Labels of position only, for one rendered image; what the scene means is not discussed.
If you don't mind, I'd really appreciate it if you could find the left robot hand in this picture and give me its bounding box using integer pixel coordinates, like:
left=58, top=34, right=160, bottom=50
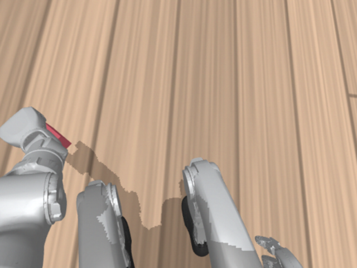
left=0, top=106, right=47, bottom=148

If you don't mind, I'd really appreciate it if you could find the left robot arm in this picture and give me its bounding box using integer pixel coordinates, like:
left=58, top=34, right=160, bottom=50
left=0, top=128, right=68, bottom=268

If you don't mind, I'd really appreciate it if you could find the right robot hand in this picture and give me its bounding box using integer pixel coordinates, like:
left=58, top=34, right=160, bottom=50
left=255, top=236, right=303, bottom=268

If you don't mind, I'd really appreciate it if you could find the left robot foot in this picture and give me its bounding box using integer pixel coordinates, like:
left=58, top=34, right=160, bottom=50
left=121, top=216, right=135, bottom=268

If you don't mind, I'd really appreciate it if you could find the cube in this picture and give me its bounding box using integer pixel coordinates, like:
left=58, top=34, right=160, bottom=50
left=46, top=123, right=71, bottom=148

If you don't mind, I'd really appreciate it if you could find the right robot foot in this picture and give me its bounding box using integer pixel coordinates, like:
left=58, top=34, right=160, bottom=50
left=181, top=196, right=209, bottom=257

